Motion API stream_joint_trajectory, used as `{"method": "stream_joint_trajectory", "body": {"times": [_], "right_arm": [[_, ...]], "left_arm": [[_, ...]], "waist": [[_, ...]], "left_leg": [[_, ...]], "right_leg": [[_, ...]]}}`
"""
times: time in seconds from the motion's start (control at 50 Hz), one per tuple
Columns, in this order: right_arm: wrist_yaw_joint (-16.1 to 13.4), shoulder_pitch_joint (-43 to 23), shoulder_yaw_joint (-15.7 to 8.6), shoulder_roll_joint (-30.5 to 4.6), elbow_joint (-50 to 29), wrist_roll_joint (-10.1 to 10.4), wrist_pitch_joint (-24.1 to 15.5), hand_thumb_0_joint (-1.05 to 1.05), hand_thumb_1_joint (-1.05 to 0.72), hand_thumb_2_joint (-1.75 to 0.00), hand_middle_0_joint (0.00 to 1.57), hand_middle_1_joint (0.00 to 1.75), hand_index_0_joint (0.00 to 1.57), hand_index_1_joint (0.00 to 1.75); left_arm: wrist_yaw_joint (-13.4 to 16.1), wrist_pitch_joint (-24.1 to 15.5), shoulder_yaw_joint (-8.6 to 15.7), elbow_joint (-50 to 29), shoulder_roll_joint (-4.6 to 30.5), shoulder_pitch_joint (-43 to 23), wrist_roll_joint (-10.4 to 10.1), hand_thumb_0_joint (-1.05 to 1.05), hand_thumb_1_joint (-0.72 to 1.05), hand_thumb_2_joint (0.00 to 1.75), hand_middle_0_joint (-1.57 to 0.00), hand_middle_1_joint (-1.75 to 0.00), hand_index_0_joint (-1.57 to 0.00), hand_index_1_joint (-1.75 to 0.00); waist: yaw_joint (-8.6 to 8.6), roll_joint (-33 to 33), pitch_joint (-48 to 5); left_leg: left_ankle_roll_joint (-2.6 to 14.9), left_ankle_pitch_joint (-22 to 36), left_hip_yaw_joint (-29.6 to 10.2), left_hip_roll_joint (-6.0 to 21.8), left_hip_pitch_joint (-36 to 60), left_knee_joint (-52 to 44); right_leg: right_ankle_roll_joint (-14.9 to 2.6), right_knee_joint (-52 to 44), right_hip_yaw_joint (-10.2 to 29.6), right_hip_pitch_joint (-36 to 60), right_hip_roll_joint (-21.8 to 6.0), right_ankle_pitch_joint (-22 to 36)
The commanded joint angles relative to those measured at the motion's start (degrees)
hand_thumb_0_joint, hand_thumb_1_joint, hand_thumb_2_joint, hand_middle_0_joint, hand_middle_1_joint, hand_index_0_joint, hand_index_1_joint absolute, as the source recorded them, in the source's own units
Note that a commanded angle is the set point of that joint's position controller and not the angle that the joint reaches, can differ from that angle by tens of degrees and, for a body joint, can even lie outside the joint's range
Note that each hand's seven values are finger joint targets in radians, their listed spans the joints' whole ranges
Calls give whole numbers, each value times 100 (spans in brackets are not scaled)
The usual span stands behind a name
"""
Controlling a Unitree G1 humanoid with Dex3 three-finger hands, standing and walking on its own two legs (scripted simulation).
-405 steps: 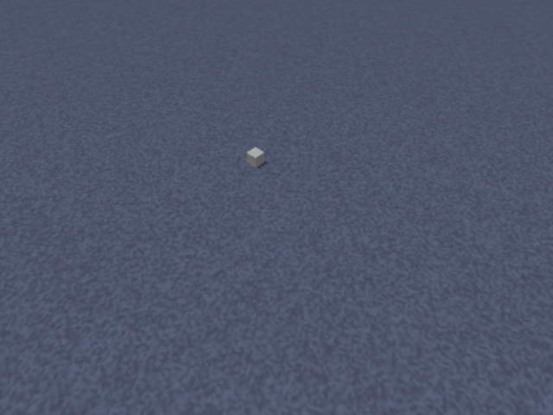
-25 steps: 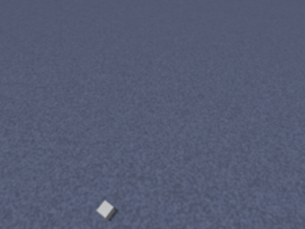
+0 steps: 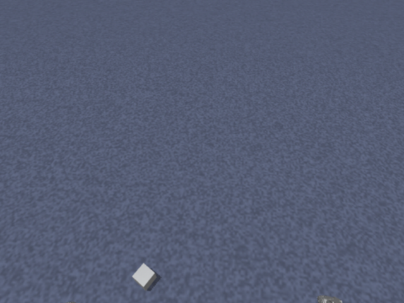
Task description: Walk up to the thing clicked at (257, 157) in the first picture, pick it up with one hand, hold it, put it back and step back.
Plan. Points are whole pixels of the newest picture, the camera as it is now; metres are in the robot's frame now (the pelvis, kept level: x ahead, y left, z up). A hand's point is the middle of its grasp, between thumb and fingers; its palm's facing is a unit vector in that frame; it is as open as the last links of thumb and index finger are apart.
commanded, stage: walk up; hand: left
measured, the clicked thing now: (144, 276) +0.38 +0.24 -0.74
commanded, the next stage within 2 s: stand in 0.56 s
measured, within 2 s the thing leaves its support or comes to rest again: neither
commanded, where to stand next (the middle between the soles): +0.01 +0.00 m, yaw +1 degrees
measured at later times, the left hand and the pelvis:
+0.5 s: hand out of the picture +0.05 +0.27 -0.16, palm faces +0.00 -0.94 -0.35, open 7.4 cm; pelvis -0.01 +0.01 +0.00, yaw +1 degrees
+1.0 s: hand out of the picture +0.07 +0.26 -0.15, palm faces -0.03 -0.94 -0.34, open 7.4 cm; pelvis +0.00 +0.00 +0.00, yaw +0 degrees
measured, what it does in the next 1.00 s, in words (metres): stands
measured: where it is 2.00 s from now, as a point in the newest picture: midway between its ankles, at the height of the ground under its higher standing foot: outside the picture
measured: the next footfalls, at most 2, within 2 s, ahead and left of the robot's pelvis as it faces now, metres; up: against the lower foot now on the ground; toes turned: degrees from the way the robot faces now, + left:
none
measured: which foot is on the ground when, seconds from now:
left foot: down 0.00-1.00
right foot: down 0.00-1.00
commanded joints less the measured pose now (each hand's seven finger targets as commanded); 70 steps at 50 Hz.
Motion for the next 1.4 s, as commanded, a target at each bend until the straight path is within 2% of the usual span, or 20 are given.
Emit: {"method": "stream_joint_trajectory", "body": {"times": [0.0, 0.22, 0.38, 0.5, 0.56, 0.62, 0.78, 0.98, 1.06, 1.18, 1.24, 1.34, 1.38], "right_arm": [[-77, -155, -241, -1303, -178, -33, -129, 0, -90, -90, 20, 30, 20, 30], [-50, -329, -245, -1263, -108, -75, -169, 0, -90, -90, 20, 30, 20, 30], [-31, -230, -254, -1301, -43, -76, -154, 0, -90, -90, 20, 30, 20, 30], [-42, -126, -254, -1308, 10, -67, -154, 0, -90, -90, 20, 30, 20, 30], [-78, -77, -234, -1311, 12, -103, -198, 0, -90, -90, 20, 30, 20, 30], [-82, -7, -218, -1342, 40, -83, -213, 0, -90, -90, 20, 30, 20, 30], [-74, 36, -172, -1328, 7, -74, -203, 0, -90, -90, 20, 30, 20, 30], [-73, 8, -157, -1357, -50, -78, -212, 0, -90, -90, 20, 30, 20, 30], [-74, 56, -145, -1351, -19, -72, -208, 0, -90, -90, 20, 30, 20, 30], [-80, 22, -156, -1380, -54, -76, -216, 0, -90, -90, 20, 30, 20, 30], [-85, 109, -129, -1361, -12, -76, -214, 0, -90, -90, 20, 30, 20, 30], [-87, 107, -134, -1362, -40, -73, -215, 0, -90, -90, 20, 30, 20, 30], [-95, 103, -137, -1352, -34, -72, -196, 0, -90, -90, 20, 30, 20, 30]], "left_arm": [[49, -119, 262, -197, 1247, -153, 7, 0, 90, 90, -20, -30, -20, -30], [-7, -114, 247, -45, 1230, -168, 44, 0, 90, 90, -20, -30, -20, -30], [-11, -126, 269, 14, 1260, -35, 53, 0, 90, 90, -20, -30, -20, -30], [-2, -125, 271, 25, 1265, 55, 56, 0, 90, 90, -20, -30, -20, -30], [2, -110, 225, 20, 1246, 214, 59, 0, 90, 90, -20, -30, -20, -30], [-1, -123, 199, -14, 1242, 266, 45, 0, 90, 90, -20, -30, -20, -30], [-7, -106, 173, -50, 1255, 257, 42, 0, 90, 90, -20, -30, -20, -30], [-12, -133, 168, -130, 1284, 264, 44, 0, 90, 90, -20, -30, -20, -30], [-11, -115, 183, -109, 1318, 239, 34, 0, 90, 90, -20, -30, -20, -30], [-13, -125, 173, -150, 1313, 266, 51, 0, 90, 90, -20, -30, -20, -30], [-13, -111, 168, -150, 1301, 213, 26, 0, 90, 90, -20, -30, -20, -30], [-9, -119, 170, -146, 1336, 263, 45, 0, 90, 90, -20, -30, -20, -30], [-4, -105, 172, -144, 1335, 234, 44, 0, 90, 90, -20, -30, -20, -30]], "waist": [[-41, 175, -823], [-34, 157, -583], [-37, 131, -601], [-57, 89, -683], [-30, 8, -699], [-41, 34, -697], [-66, 30, -509], [-57, 13, -660], [-68, 1, -500], [-47, -17, -720], [-64, -5, -537], [-58, -78, -676], [-64, -85, -565]], "left_leg": [[227, 1826, -432, 703, 283, -385], [196, 890, -583, 673, 83, -776], [199, 634, -658, 626, -24, -808], [202, 805, -652, 597, 36, -730], [187, 1278, -606, 663, 310, -675], [202, 1473, -565, 665, 371, -632], [157, 1130, -550, 649, 182, -717], [179, 1390, -486, 683, 315, -598], [136, 1146, -502, 662, 223, -692], [166, 1387, -466, 702, 401, -586], [134, 1309, -469, 688, 259, -673], [147, 1461, -434, 710, 378, -607], [146, 1233, -426, 693, 331, -630]], "right_leg": [[-117, -311, 452, 303, -681, 1356], [-69, -556, 439, 155, -637, 507], [-60, -607, 429, 200, -643, 372], [-75, -558, 402, 227, -664, 530], [-107, -541, 492, 42, -752, 718], [-91, -548, 498, 43, -755, 871], [-116, -571, 538, -33, -747, 534], [-102, -578, 577, 93, -777, 1011], [-118, -605, 597, 23, -754, 728], [-125, -562, 601, 91, -768, 1068], [-124, -563, 609, 45, -744, 952], [-117, -530, 602, 106, -748, 1129], [-126, -572, 620, 7, -741, 934]]}}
